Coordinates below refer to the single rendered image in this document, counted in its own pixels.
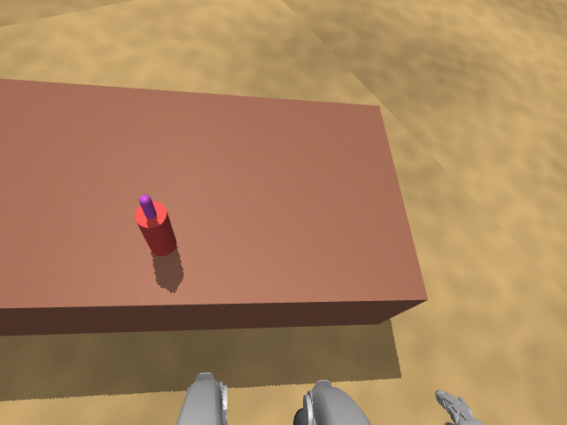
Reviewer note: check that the bottle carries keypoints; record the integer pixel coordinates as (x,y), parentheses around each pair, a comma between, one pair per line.
(152,218)

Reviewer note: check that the right robot hand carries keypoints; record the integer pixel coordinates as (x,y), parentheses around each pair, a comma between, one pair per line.
(458,409)

